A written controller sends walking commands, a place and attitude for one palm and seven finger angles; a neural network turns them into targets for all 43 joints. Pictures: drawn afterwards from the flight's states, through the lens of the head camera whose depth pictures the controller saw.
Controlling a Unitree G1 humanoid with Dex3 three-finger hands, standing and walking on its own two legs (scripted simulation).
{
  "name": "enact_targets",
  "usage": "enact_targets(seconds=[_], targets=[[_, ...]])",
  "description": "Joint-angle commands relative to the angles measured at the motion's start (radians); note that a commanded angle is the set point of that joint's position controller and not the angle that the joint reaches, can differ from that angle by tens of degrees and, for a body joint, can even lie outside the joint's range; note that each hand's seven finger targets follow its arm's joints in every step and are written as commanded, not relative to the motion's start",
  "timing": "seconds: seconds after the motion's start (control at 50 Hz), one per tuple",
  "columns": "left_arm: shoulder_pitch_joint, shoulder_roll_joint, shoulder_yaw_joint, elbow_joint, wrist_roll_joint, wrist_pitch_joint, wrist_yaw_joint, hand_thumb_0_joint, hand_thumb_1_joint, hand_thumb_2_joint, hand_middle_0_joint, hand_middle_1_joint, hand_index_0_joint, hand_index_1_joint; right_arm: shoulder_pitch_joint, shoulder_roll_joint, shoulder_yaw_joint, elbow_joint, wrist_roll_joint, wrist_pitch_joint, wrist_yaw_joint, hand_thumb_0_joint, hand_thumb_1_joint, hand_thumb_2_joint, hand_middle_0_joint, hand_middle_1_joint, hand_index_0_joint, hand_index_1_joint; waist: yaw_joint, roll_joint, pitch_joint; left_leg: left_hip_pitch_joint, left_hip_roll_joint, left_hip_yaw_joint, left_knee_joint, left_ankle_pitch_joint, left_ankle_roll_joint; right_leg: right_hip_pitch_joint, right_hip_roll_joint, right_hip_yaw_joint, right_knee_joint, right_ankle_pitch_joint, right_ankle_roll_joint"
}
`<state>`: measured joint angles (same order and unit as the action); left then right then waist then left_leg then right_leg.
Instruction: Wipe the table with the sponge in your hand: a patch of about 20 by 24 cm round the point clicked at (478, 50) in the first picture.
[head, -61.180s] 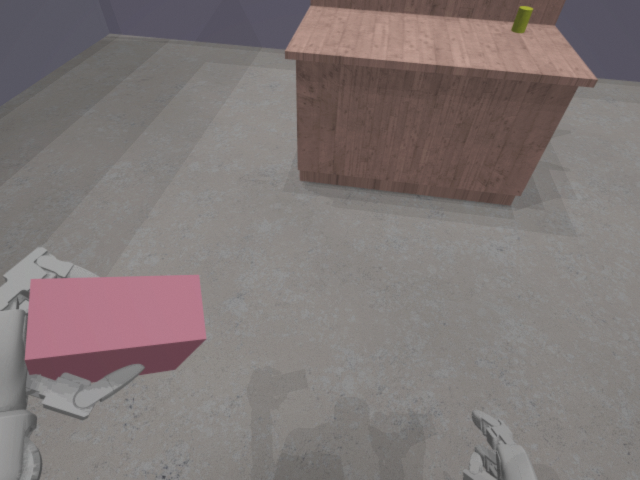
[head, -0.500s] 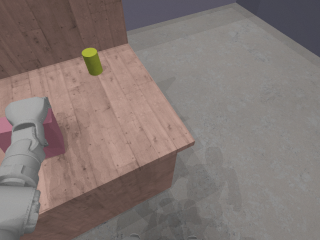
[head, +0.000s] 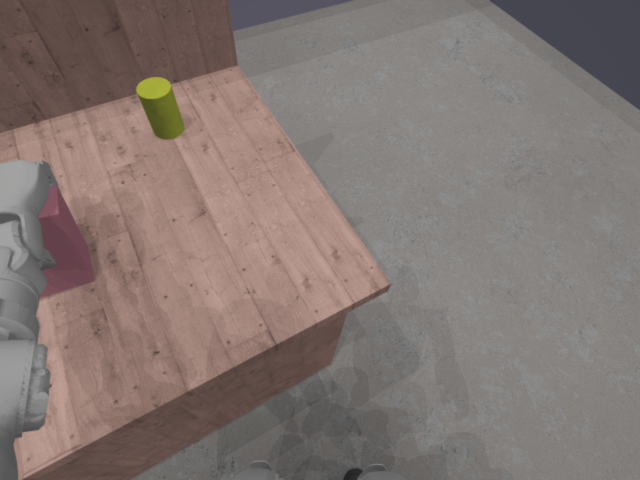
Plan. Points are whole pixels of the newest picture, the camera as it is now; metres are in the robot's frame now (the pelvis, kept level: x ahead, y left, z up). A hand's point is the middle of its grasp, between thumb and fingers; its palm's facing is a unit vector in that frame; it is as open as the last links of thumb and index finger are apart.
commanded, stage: wipe forward along the middle lane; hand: left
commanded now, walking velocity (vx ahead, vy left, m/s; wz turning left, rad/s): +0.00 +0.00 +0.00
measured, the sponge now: (28, 260) +0.39 +0.40 -0.03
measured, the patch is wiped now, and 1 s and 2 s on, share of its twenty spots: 0.90 0.90 0.90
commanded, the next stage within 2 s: slide back across to the first lane in 0.10 s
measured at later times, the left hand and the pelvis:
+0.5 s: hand (17, 215) +0.43 +0.39 +0.03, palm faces -0.12 -0.01 -0.99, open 10.4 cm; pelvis +0.01 +0.01 +0.00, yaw +0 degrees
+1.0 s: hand out of the picture +0.40 +0.45 +0.03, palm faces -0.18 -0.02 -0.98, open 10.4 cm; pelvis +0.02 +0.01 +0.01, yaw +1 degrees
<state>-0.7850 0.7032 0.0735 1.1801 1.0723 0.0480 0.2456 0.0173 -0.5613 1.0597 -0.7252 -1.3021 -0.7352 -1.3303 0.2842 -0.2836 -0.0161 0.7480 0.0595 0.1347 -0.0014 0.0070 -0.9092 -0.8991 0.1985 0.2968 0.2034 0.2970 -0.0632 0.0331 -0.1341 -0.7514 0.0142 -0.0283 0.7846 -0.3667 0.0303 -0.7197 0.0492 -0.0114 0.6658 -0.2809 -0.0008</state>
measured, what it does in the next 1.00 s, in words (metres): stands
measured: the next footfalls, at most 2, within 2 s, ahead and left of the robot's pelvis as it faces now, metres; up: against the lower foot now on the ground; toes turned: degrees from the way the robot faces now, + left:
none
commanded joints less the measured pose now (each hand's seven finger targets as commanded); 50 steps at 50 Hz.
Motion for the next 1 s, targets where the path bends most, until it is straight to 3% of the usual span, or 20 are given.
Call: enact_targets(seconds=[0.0,0.02,0.1,0.14,0.16,0.18,0.24,0.3,0.48,0.5,0.52,0.54,0.58,0.62,0.68,0.76,0.82,0.86,0.92,0.98], targets=[[-0.223,0.217,0.014,-0.046,0.019,0.020,0.018,0.000,0.100,1.300,-1.200,-1.600,-1.200,-1.600,0.101,-0.176,-0.059,-0.053,-0.001,-0.014,-0.010,0.000,-0.900,-0.900,0.200,0.300,0.200,0.300,-0.025,-0.009,-0.267,0.189,-0.013,-0.003,-0.081,0.275,0.022,0.164,0.017,-0.011,-0.061,0.224,-0.058],[-0.243,0.237,0.016,-0.047,0.030,0.019,0.022,0.000,0.100,1.300,-1.200,-1.600,-1.200,-1.600,0.112,-0.180,-0.060,-0.050,-0.003,-0.009,-0.010,0.000,-0.900,-0.900,0.200,0.300,0.200,0.300,-0.027,-0.014,-0.277,0.192,-0.013,-0.009,-0.076,0.279,0.022,0.158,0.018,-0.014,-0.054,0.220,-0.058],[-0.257,0.201,-0.005,-0.055,0.045,0.018,0.025,0.000,0.100,1.300,-1.200,-1.600,-1.200,-1.600,0.119,-0.174,-0.064,-0.048,-0.009,-0.004,-0.004,0.000,-0.900,-0.900,0.200,0.300,0.200,0.300,-0.027,0.033,-0.286,0.239,-0.005,-0.021,-0.071,0.343,0.010,0.114,0.023,-0.026,-0.044,0.224,-0.069],[-0.237,0.168,-0.032,-0.014,0.047,0.029,0.026,0.000,0.100,1.300,-1.200,-1.600,-1.200,-1.600,0.129,-0.174,-0.065,-0.046,-0.011,0.001,-0.001,0.000,-0.900,-0.900,0.200,0.300,0.200,0.300,-0.036,0.009,-0.264,0.230,-0.007,-0.023,-0.065,0.327,0.009,0.090,0.027,-0.034,-0.044,0.198,-0.066],[-0.270,0.184,-0.027,-0.021,0.046,0.031,0.026,0.000,0.100,1.300,-1.200,-1.600,-1.200,-1.600,0.129,-0.177,-0.062,-0.046,-0.012,0.003,-0.001,0.000,-0.900,-0.900,0.200,0.300,0.200,0.300,-0.042,0.005,-0.266,0.219,-0.006,-0.022,-0.064,0.315,0.011,0.093,0.026,-0.031,-0.047,0.200,-0.065],[-0.251,0.192,-0.014,-0.015,0.042,0.036,0.027,0.000,0.100,1.300,-1.200,-1.600,-1.200,-1.600,0.131,-0.176,-0.064,-0.050,-0.011,0.006,-0.001,0.000,-0.900,-0.900,0.200,0.300,0.200,0.300,-0.034,-0.008,-0.280,0.213,-0.010,-0.022,-0.064,0.306,0.012,0.108,0.025,-0.029,-0.048,0.195,-0.064],[-0.251,0.233,0.026,-0.078,0.025,0.022,0.027,0.000,0.100,1.300,-1.200,-1.600,-1.200,-1.600,0.127,-0.173,-0.066,-0.057,-0.013,0.009,-0.001,0.000,-0.900,-0.900,0.200,0.300,0.200,0.300,-0.005,0.038,-0.358,0.265,-0.009,-0.024,-0.066,0.371,0.005,0.152,0.025,-0.028,-0.034,0.233,-0.068],[-0.235,0.262,0.056,-0.114,0.017,0.014,0.021,0.000,0.100,1.300,-1.200,-1.600,-1.200,-1.600,0.112,-0.172,-0.065,-0.062,-0.009,0.013,0.000,0.000,-0.900,-0.900,0.200,0.300,0.200,0.300,0.009,0.039,-0.372,0.284,-0.006,-0.026,-0.073,0.404,0.005,0.191,0.023,-0.025,-0.038,0.265,-0.069],[-0.187,0.364,0.092,-0.113,0.052,0.035,0.015,0.000,0.100,1.300,-1.200,-1.600,-1.200,-1.600,0.085,-0.187,-0.055,-0.068,0.000,0.027,0.009,0.000,-0.900,-0.900,0.200,0.300,0.200,0.300,0.023,0.051,-0.284,0.254,-0.025,-0.018,-0.112,0.323,0.016,0.241,0.018,-0.021,-0.073,0.223,-0.069],[-0.181,0.395,0.123,-0.125,0.043,0.029,0.009,0.000,0.100,1.300,-1.200,-1.600,-1.200,-1.600,0.075,-0.188,-0.050,-0.069,0.000,0.028,0.009,0.000,-0.900,-0.900,0.200,0.300,0.200,0.300,0.040,0.061,-0.296,0.256,-0.025,-0.021,-0.118,0.346,0.014,0.264,0.016,-0.016,-0.067,0.243,-0.073],[-0.181,0.403,0.118,-0.126,0.049,0.025,0.007,0.000,0.100,1.300,-1.200,-1.600,-1.200,-1.600,0.083,-0.190,-0.053,-0.067,-0.001,0.029,0.010,0.000,-0.900,-0.900,0.200,0.300,0.200,0.300,0.033,0.071,-0.301,0.260,-0.028,-0.017,-0.112,0.344,0.015,0.266,0.016,-0.014,-0.067,0.251,-0.071],[-0.142,0.422,0.139,-0.113,0.048,0.023,0.004,0.000,0.100,1.300,-1.200,-1.600,-1.200,-1.600,0.082,-0.190,-0.051,-0.071,0.000,0.030,0.013,0.000,-0.900,-0.900,0.200,0.300,0.200,0.300,0.049,0.061,-0.303,0.249,-0.031,-0.017,-0.114,0.345,0.015,0.284,0.017,-0.016,-0.065,0.253,-0.072],[-0.147,0.431,0.135,-0.114,0.054,0.013,-0.005,0.000,0.100,1.300,-1.200,-1.600,-1.200,-1.600,0.079,-0.192,-0.049,-0.077,0.002,0.030,0.013,0.000,-0.900,-0.900,0.200,0.300,0.200,0.300,0.040,0.049,-0.286,0.237,-0.032,-0.012,-0.117,0.336,0.019,0.294,0.016,-0.013,-0.073,0.266,-0.070],[-0.115,0.431,0.143,-0.121,0.050,-0.006,-0.018,0.000,0.100,1.300,-1.200,-1.600,-1.200,-1.600,0.081,-0.194,-0.053,-0.077,0.002,0.031,0.014,0.000,-0.900,-0.900,0.200,0.300,0.200,0.300,0.047,0.062,-0.291,0.262,-0.032,-0.016,-0.112,0.374,0.016,0.292,0.017,-0.015,-0.068,0.283,-0.073],[-0.139,0.417,0.117,-0.146,0.058,-0.025,-0.032,0.000,0.100,1.300,-1.200,-1.600,-1.200,-1.600,0.083,-0.195,-0.058,-0.086,0.006,0.029,0.010,0.000,-0.900,-0.900,0.200,0.300,0.200,0.300,0.030,0.074,-0.278,0.274,-0.031,-0.016,-0.117,0.356,0.017,0.272,0.019,-0.017,-0.083,0.263,-0.073],[-0.123,0.389,0.110,-0.182,0.035,-0.066,-0.052,0.000,0.100,1.300,-1.200,-1.600,-1.200,-1.600,0.098,-0.193,-0.070,-0.080,0.005,0.027,0.001,0.000,-0.900,-0.900,0.200,0.300,0.200,0.300,0.025,0.071,-0.307,0.329,-0.024,-0.020,-0.106,0.417,0.016,0.262,0.024,-0.019,-0.087,0.291,-0.074],[-0.109,0.428,0.151,-0.194,0.017,-0.103,-0.061,0.000,0.100,1.300,-1.200,-1.600,-1.200,-1.600,0.102,-0.199,-0.073,-0.068,0.002,0.033,-0.006,0.000,-0.900,-0.900,0.200,0.300,0.200,0.300,0.027,0.065,-0.319,0.341,-0.022,-0.025,-0.095,0.460,0.014,0.266,0.023,-0.017,-0.078,0.319,-0.074],[-0.118,0.431,0.144,-0.201,0.028,-0.116,-0.058,0.000,0.100,1.300,-1.200,-1.600,-1.200,-1.600,0.100,-0.198,-0.071,-0.068,0.001,0.037,-0.005,0.000,-0.900,-0.900,0.200,0.300,0.200,0.300,0.024,0.083,-0.298,0.329,-0.025,-0.021,-0.096,0.452,0.012,0.251,0.025,-0.019,-0.078,0.312,-0.076],[-0.111,0.481,0.182,-0.200,0.043,-0.134,-0.050,0.000,0.100,1.300,-1.200,-1.600,-1.200,-1.600,0.101,-0.203,-0.071,-0.059,-0.003,0.043,-0.004,0.000,-0.900,-0.900,0.200,0.300,0.200,0.300,0.040,0.109,-0.307,0.339,-0.026,-0.024,-0.085,0.491,0.006,0.247,0.025,-0.018,-0.064,0.324,-0.082],[-0.058,0.378,0.126,-0.219,0.049,-0.138,-0.037,0.000,0.100,1.300,-1.200,-1.600,-1.200,-1.600,0.097,-0.187,-0.079,-0.071,-0.003,0.044,0.005,0.000,-0.900,-0.900,0.200,0.300,0.200,0.300,0.040,0.124,-0.314,0.368,-0.020,-0.030,-0.079,0.542,-0.008,0.217,0.031,-0.032,-0.060,0.318,-0.085]])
